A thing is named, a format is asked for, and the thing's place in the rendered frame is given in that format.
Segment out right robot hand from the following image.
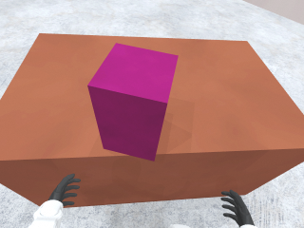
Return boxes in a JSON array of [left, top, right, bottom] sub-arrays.
[[220, 189, 255, 227]]

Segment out carton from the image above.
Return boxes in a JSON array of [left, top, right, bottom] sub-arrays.
[[87, 43, 179, 162]]

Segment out left robot hand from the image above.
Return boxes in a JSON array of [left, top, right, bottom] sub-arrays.
[[47, 173, 81, 206]]

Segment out left robot forearm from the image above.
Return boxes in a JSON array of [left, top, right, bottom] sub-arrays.
[[28, 199, 64, 228]]

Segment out pedestal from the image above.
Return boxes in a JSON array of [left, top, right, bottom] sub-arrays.
[[0, 33, 304, 208]]

